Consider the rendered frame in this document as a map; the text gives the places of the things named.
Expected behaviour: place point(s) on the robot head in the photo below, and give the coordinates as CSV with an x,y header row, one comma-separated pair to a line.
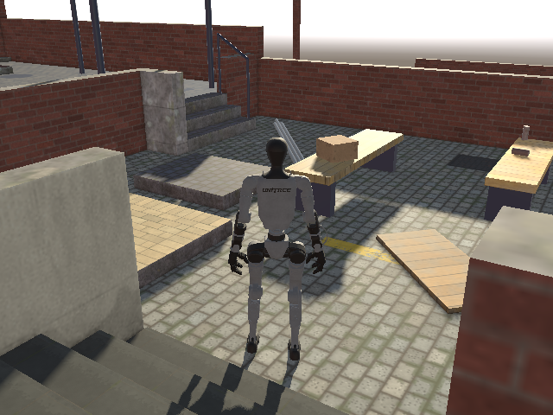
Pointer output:
x,y
276,149

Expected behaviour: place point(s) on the right robot forearm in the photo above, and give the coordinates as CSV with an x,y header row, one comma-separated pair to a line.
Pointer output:
x,y
315,234

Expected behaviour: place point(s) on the right robot shin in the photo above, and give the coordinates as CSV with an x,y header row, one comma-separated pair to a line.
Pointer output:
x,y
295,318

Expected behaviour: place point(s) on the left robot forearm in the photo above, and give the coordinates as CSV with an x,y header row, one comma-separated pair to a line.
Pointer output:
x,y
238,235

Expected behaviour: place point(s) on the robot right hand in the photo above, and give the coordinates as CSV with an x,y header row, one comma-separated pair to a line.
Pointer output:
x,y
320,261

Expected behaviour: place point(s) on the robot left hand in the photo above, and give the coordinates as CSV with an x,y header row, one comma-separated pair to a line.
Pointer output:
x,y
234,263

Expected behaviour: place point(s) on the left robot upper arm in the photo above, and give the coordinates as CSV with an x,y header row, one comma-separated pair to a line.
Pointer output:
x,y
249,183

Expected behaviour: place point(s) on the right robot upper arm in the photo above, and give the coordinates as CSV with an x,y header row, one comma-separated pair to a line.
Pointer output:
x,y
304,184

